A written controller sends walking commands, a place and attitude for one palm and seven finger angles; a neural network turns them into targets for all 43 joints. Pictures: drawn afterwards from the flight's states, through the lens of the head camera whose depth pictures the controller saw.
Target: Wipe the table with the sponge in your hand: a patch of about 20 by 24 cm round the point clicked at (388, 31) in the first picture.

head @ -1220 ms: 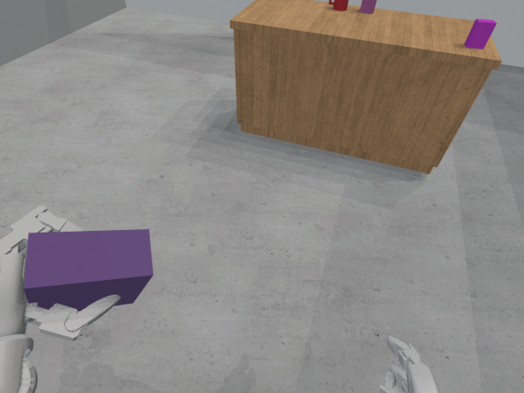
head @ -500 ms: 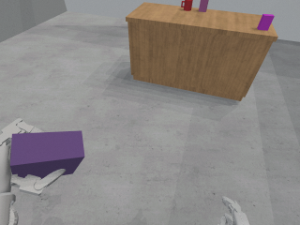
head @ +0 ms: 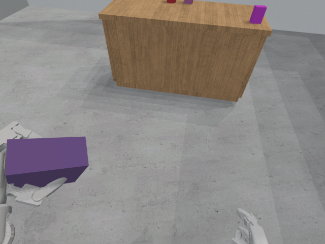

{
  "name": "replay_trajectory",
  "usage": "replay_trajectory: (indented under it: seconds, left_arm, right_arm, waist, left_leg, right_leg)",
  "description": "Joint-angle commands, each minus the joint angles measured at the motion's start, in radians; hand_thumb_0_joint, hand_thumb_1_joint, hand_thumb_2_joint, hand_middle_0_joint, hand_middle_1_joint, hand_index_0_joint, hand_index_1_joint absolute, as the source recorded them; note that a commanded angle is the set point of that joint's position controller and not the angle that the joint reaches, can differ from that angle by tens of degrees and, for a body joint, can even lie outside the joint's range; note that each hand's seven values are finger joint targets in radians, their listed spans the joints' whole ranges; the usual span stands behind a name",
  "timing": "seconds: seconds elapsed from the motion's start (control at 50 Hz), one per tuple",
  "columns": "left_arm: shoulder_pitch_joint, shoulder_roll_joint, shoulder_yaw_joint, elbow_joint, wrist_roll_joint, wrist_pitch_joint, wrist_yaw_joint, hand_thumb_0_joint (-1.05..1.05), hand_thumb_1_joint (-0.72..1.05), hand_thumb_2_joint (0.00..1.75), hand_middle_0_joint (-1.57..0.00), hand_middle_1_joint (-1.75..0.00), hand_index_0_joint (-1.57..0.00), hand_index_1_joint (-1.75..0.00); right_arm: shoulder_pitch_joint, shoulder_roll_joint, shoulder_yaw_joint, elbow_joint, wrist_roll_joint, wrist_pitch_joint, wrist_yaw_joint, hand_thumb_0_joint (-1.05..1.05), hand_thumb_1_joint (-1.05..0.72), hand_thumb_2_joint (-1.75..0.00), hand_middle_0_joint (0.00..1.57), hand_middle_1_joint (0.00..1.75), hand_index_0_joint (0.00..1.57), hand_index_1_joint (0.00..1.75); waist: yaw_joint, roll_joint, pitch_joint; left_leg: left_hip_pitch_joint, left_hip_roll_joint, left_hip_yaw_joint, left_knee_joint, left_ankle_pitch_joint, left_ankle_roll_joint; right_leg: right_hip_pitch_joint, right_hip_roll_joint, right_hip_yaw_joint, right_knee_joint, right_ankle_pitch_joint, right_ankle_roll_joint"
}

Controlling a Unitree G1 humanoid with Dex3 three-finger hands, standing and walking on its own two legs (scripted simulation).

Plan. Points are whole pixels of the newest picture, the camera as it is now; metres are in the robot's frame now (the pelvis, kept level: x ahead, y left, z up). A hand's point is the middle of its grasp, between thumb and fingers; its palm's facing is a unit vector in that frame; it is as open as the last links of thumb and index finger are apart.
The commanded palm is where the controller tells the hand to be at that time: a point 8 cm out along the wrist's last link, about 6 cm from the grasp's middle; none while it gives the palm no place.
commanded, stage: walk to a spot facing it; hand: left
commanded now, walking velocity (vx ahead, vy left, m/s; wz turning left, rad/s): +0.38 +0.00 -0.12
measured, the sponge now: (58, 163) +0.23 +0.22 +0.15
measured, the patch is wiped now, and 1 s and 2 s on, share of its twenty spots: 0.00 0.00 0.00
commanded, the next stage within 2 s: none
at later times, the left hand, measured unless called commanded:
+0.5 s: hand (102, 96) +0.38 +0.17 +0.18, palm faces +0.37 -0.79 -0.48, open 9.8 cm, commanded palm +0.33 +0.22 +0.18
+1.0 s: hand (138, 66) +0.54 +0.11 +0.17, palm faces +0.43 -0.77 -0.48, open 9.8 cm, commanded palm +0.48 +0.15 +0.18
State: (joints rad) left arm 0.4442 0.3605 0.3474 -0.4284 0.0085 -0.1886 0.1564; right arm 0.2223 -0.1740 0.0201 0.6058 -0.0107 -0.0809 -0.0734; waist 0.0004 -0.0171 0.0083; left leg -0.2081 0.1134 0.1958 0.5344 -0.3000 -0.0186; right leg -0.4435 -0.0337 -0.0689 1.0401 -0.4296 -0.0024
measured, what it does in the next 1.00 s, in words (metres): walks ahead: right foot, then left foot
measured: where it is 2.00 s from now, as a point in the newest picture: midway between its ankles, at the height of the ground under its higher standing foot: (192, 185)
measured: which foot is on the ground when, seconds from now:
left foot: down 0.00-0.18, up 0.20-0.52, down 0.54-0.84, up 0.86-1.00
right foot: up 0.00-0.16, down 0.18-0.56, up 0.58-0.82, down 0.84-1.00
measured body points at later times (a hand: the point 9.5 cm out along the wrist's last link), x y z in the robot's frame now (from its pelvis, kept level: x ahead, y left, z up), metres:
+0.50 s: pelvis +0.17 -0.06 +0.00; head +0.20 -0.06 +0.45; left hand +0.36 +0.21 +0.21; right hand +0.31 -0.33 -0.10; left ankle +0.26 +0.08 -0.71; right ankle +0.11 -0.14 -0.73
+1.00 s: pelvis +0.33 -0.13 +0.00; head +0.37 -0.16 +0.45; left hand +0.51 +0.15 +0.19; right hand +0.48 -0.36 -0.13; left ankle +0.31 +0.01 -0.64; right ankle +0.30 -0.22 -0.73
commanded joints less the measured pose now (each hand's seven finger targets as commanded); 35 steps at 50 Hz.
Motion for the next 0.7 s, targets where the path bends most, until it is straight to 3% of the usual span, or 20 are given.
replay_trajectory:
  seconds: [0.0, 0.08, 0.1, 0.12, 0.14, 0.16, 0.18, 0.2, 0.24, 0.3, 0.36, 0.4, 0.48, 0.5, 0.52, 0.54, 0.56, 0.58, 0.62, 0.68]
  left_arm:
    - [-0.067, 0.138, 0.074, -0.300, -0.001, -0.068, 0.014, 0.00, 0.10, 1.30, -1.20, -1.60, -1.20, -1.60]
    - [-0.045, 0.162, 0.118, -0.258, -0.017, -0.065, 0.013, 0.00, 0.10, 1.30, -1.20, -1.60, -1.20, -1.60]
    - [-0.036, 0.172, 0.132, -0.239, -0.019, -0.062, 0.012, 0.00, 0.10, 1.30, -1.20, -1.60, -1.20, -1.60]
    - [-0.033, 0.179, 0.136, -0.237, -0.019, -0.057, 0.011, 0.00, 0.10, 1.30, -1.20, -1.60, -1.20, -1.60]
    - [-0.040, 0.199, 0.147, -0.235, -0.015, -0.052, 0.013, 0.00, 0.10, 1.30, -1.20, -1.60, -1.20, -1.60]
    - [0.002, 0.227, 0.185, -0.214, -0.018, -0.051, 0.019, 0.00, 0.10, 1.30, -1.20, -1.60, -1.20, -1.60]
    - [-0.037, 0.236, 0.193, -0.267, -0.042, -0.066, 0.016, 0.00, 0.10, 1.30, -1.20, -1.60, -1.20, -1.60]
    - [-0.004, 0.258, 0.217, -0.300, -0.041, -0.078, 0.017, 0.00, 0.10, 1.30, -1.20, -1.60, -1.20, -1.60]
    - [0.052, 0.232, 0.217, -0.334, -0.027, -0.093, 0.015, 0.00, 0.10, 1.30, -1.20, -1.60, -1.20, -1.60]
    - [0.045, 0.212, 0.208, -0.357, -0.024, -0.105, 0.023, 0.00, 0.10, 1.30, -1.20, -1.60, -1.20, -1.60]
    - [0.049, 0.199, 0.196, -0.354, -0.032, -0.101, 0.035, 0.00, 0.10, 1.30, -1.20, -1.60, -1.20, -1.60]
    - [0.041, 0.191, 0.187, -0.320, -0.032, -0.093, 0.042, 0.00, 0.10, 1.30, -1.20, -1.60, -1.20, -1.60]
    - [-0.050, 0.171, 0.131, -0.295, -0.028, -0.089, 0.044, 0.00, 0.10, 1.30, -1.20, -1.60, -1.20, -1.60]
    - [-0.083, 0.176, 0.129, -0.309, -0.027, -0.101, 0.043, 0.00, 0.10, 1.30, -1.20, -1.60, -1.20, -1.60]
    - [-0.097, 0.166, 0.130, -0.314, -0.031, -0.108, 0.043, 0.00, 0.10, 1.30, -1.20, -1.60, -1.20, -1.60]
    - [-0.142, 0.174, 0.119, -0.308, -0.037, -0.122, 0.039, 0.00, 0.10, 1.30, -1.20, -1.60, -1.20, -1.60]
    - [-0.127, 0.213, 0.128, -0.247, -0.032, -0.112, 0.023, 0.00, 0.10, 1.30, -1.20, -1.60, -1.20, -1.60]
    - [-0.143, 0.207, 0.132, -0.282, -0.027, -0.110, 0.015, 0.00, 0.10, 1.30, -1.20, -1.60, -1.20, -1.60]
    - [-0.096, 0.192, 0.139, -0.353, -0.028, -0.112, 0.012, 0.00, 0.10, 1.30, -1.20, -1.60, -1.20, -1.60]
    - [-0.014, 0.178, 0.159, -0.406, -0.038, -0.114, 0.020, 0.00, 0.10, 1.30, -1.20, -1.60, -1.20, -1.60]
  right_arm:
    - [-0.064, -0.143, -0.053, -0.139, 0.000, -0.067, -0.005, 0.00, -0.90, -0.90, 0.20, 0.30, 0.20, 0.30]
    - [-0.075, -0.137, -0.057, -0.148, 0.001, -0.063, -0.008, 0.00, -0.90, -0.90, 0.20, 0.30, 0.20, 0.30]
    - [-0.080, -0.136, -0.057, -0.146, 0.002, -0.055, -0.009, 0.00, -0.90, -0.90, 0.20, 0.30, 0.20, 0.30]
    - [-0.081, -0.127, -0.059, -0.145, 0.009, -0.048, -0.007, 0.00, -0.90, -0.90, 0.20, 0.30, 0.20, 0.30]
    - [-0.075, -0.108, -0.061, -0.148, 0.018, -0.041, -0.001, 0.00, -0.90, -0.90, 0.20, 0.30, 0.20, 0.30]
    - [-0.102, -0.093, -0.052, -0.174, 0.016, -0.039, 0.005, 0.00, -0.90, -0.90, 0.20, 0.30, 0.20, 0.30]
    - [-0.117, -0.118, -0.063, -0.164, 0.015, -0.042, 0.015, 0.00, -0.90, -0.90, 0.20, 0.30, 0.20, 0.30]
    - [-0.109, -0.116, -0.061, -0.147, 0.016, -0.036, 0.021, 0.00, -0.90, -0.90, 0.20, 0.30, 0.20, 0.30]
    - [-0.121, -0.111, -0.050, -0.124, 0.011, -0.007, 0.026, 0.00, -0.90, -0.90, 0.20, 0.30, 0.20, 0.30]
    - [-0.123, -0.115, -0.054, -0.126, 0.004, 0.014, 0.020, 0.00, -0.90, -0.90, 0.20, 0.30, 0.20, 0.30]
    - [-0.117, -0.109, -0.059, -0.150, 0.002, 0.014, 0.015, 0.00, -0.90, -0.90, 0.20, 0.30, 0.20, 0.30]
    - [-0.113, -0.102, -0.057, -0.161, 0.000, 0.004, 0.008, 0.00, -0.90, -0.90, 0.20, 0.30, 0.20, 0.30]
    - [-0.063, -0.121, -0.073, -0.167, 0.006, -0.005, -0.011, 0.00, -0.90, -0.90, 0.20, 0.30, 0.20, 0.30]
    - [-0.051, -0.139, -0.083, -0.171, 0.007, -0.008, -0.017, 0.00, -0.90, -0.90, 0.20, 0.30, 0.20, 0.30]
    - [-0.063, -0.162, -0.087, -0.171, 0.007, -0.009, -0.013, 0.00, -0.90, -0.90, 0.20, 0.30, 0.20, 0.30]
    - [-0.076, -0.153, -0.076, -0.178, 0.010, -0.013, -0.003, 0.00, -0.90, -0.90, 0.20, 0.30, 0.20, 0.30]
    - [-0.101, -0.148, -0.069, -0.168, 0.008, -0.017, 0.001, 0.00, -0.90, -0.90, 0.20, 0.30, 0.20, 0.30]
    - [-0.115, -0.137, -0.075, -0.160, 0.012, -0.020, 0.005, 0.00, -0.90, -0.90, 0.20, 0.30, 0.20, 0.30]
    - [-0.118, -0.129, -0.077, -0.155, 0.016, -0.029, 0.008, 0.00, -0.90, -0.90, 0.20, 0.30, 0.20, 0.30]
    - [-0.105, -0.133, -0.072, -0.155, 0.010, -0.054, 0.011, 0.00, -0.90, -0.90, 0.20, 0.30, 0.20, 0.30]
  waist:
    - [-0.009, 0.259, -0.021]
    - [-0.008, 0.255, -0.038]
    - [0.003, 0.221, -0.073]
    - [0.017, 0.137, -0.120]
    - [0.019, -0.065, -0.166]
    - [0.031, -0.271, -0.178]
    - [0.027, -0.219, -0.181]
    - [0.019, -0.147, -0.164]
    - [0.005, -0.055, -0.135]
    - [-0.013, -0.068, -0.125]
    - [0.005, -0.102, -0.129]
    - [0.022, -0.110, -0.110]
    - [-0.016, -0.051, -0.122]
    - [-0.036, 0.055, -0.146]
    - [-0.030, 0.254, -0.181]
    - [-0.024, 0.343, -0.154]
    - [-0.017, 0.318, -0.094]
    - [-0.018, 0.284, -0.053]
    - [0.005, 0.237, -0.026]
    - [0.012, 0.297, -0.077]
  left_leg:
    - [0.076, 0.233, -0.163, -0.282, 0.105, 0.153]
    - [0.041, 0.208, -0.074, -0.163, 0.156, 0.124]
    - [0.009, 0.186, -0.039, -0.042, 0.184, 0.111]
    - [-0.062, 0.143, -0.007, 0.144, 0.200, 0.094]
    - [-0.233, 0.068, 0.034, 0.425, 0.109, 0.066]
    - [-0.497, -0.060, -0.019, 0.687, -0.249, 0.030]
    - [-0.520, -0.022, -0.170, 0.792, -0.250, 0.018]
    - [-0.562, 0.009, -0.211, 0.846, -0.205, 0.008]
    - [-0.567, 0.041, -0.214, 0.832, -0.125, -0.015]
    - [-0.462, 0.070, -0.185, 0.567, -0.086, -0.016]
    - [-0.328, 0.030, -0.071, 0.274, -0.030, 0.000]
    - [-0.254, -0.018, 0.001, 0.177, 0.016, 0.006]
    - [0.038, -0.060, 0.046, -0.037, 0.129, 0.027]
    - [0.177, -0.009, -0.050, -0.071, 0.123, 0.065]
    - [0.290, 0.193, -0.377, -0.151, 0.150, 0.158]
    - [0.271, 0.340, -0.644, -0.235, 0.156, 0.252]
    - [0.166, 0.382, -0.704, -0.280, -0.038, 0.284]
    - [0.106, 0.386, -0.682, -0.293, -0.156, 0.302]
    - [0.005, 0.320, -0.483, -0.288, -0.205, 0.253]
    - [-0.093, 0.230, -0.258, -0.280, -0.148, 0.179]
  right_leg:
    - [-0.071, -0.048, -0.068, -0.180, 0.061, 0.019]
    - [0.123, 0.016, -0.170, -0.419, 0.121, 0.018]
    - [0.236, 0.038, -0.190, -0.489, 0.156, 0.012]
    - [0.372, 0.027, -0.148, -0.546, 0.165, -0.007]
    - [0.509, -0.126, 0.095, -0.599, 0.173, -0.084]
    - [0.604, -0.343, 0.527, -0.683, 0.348, -0.209]
    - [0.548, -0.396, 0.607, -0.724, 0.258, -0.227]
    - [0.541, -0.413, 0.584, -0.713, 0.235, -0.253]
    - [0.480, -0.359, 0.359, -0.693, 0.360, -0.220]
    - [0.377, -0.314, 0.162, -0.679, 0.495, -0.185]
    - [0.369, -0.284, 0.082, -0.662, 0.507, -0.170]
    - [0.345, -0.257, 0.080, -0.657, 0.493, -0.158]
    - [0.258, -0.189, 0.005, -0.446, 0.461, -0.090]
    - [0.153, -0.155, -0.018, -0.275, 0.442, -0.054]
    - [-0.005, -0.045, -0.066, -0.047, 0.130, -0.002]
    - [-0.134, 0.012, -0.004, 0.137, -0.193, 0.005]
    - [-0.179, -0.033, 0.078, 0.211, -0.173, 0.005]
    - [-0.221, -0.073, 0.106, 0.226, -0.148, 0.013]
    - [-0.183, -0.102, 0.072, 0.134, -0.090, 0.016]
    - [0.038, -0.077, -0.042, -0.141, -0.004, 0.025]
